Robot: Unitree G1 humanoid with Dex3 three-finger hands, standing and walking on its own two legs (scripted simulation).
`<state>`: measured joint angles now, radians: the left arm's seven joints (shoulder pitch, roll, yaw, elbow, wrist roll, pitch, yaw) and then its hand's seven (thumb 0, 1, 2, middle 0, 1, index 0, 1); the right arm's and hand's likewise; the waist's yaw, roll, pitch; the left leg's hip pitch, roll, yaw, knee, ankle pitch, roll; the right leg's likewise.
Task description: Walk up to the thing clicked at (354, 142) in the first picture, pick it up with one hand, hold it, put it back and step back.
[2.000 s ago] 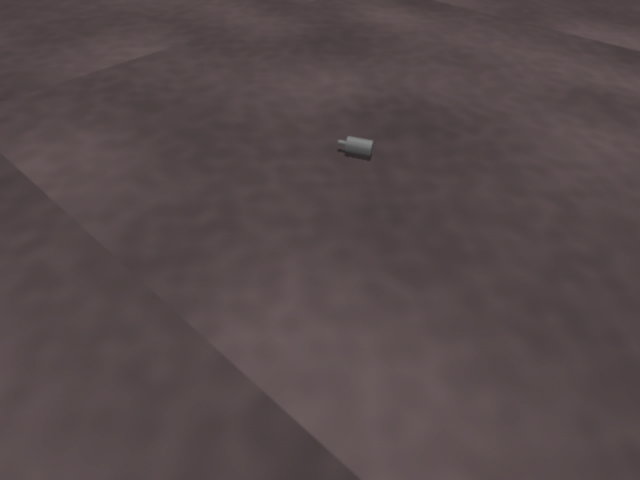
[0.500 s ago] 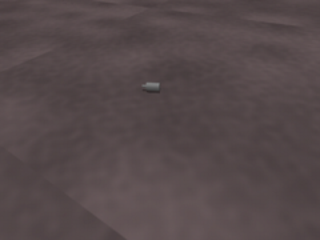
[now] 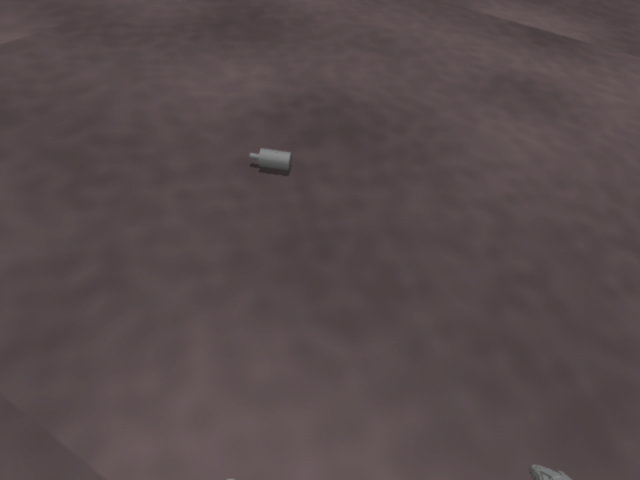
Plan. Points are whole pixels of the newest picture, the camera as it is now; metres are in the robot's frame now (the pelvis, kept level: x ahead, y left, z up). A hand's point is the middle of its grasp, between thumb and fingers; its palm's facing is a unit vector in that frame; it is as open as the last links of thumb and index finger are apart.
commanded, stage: walk up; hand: left
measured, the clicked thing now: (270, 158) +1.57 +0.25 -0.71
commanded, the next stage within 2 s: none
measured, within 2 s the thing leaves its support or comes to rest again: neither
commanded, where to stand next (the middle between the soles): +1.22 -0.01 m, yaw -2 degrees
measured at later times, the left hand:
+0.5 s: hand (190, 295) +0.41 +0.22 -0.10, palm faces -0.05 -0.91 -0.40, open 7.3 cm
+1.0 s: hand (187, 225) +0.60 +0.28 -0.14, palm faces -0.06 -0.94 -0.33, open 7.4 cm
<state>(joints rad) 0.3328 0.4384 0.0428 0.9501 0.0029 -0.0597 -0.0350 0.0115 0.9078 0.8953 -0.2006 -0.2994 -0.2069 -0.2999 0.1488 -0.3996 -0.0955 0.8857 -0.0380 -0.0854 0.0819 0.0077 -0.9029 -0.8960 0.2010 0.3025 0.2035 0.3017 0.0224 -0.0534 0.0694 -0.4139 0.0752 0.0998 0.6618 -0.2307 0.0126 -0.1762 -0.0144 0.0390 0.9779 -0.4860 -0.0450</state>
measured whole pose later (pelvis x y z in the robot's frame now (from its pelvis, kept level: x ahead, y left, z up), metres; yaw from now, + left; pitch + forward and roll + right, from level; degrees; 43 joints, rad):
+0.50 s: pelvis +0.29 -0.04 +0.01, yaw -3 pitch -3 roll +1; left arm 0.20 0.38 0.04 0.87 -0.01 -0.10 -0.06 0.01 0.91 0.90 -0.20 -0.30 -0.21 -0.30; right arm 0.30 -0.43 -0.04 0.93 0.01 -0.05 0.05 0.01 -0.90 -0.90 0.20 0.30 0.20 0.30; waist 0.00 0.05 0.07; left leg -0.33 0.04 0.00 1.18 -0.38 0.04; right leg -0.31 -0.04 -0.07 0.59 -0.23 -0.03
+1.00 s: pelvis +0.54 +0.01 +0.02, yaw -1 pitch -3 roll -1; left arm 0.29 0.44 0.03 0.91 -0.01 -0.06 -0.04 0.01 0.91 0.90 -0.20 -0.30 -0.20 -0.30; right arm 0.26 -0.38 -0.05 0.86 0.00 -0.09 0.05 0.00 -0.90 -0.90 0.20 0.30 0.20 0.30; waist -0.01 -0.05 0.08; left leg -0.23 0.02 0.09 0.52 -0.24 0.04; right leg -0.42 -0.03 0.05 1.11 -0.34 -0.04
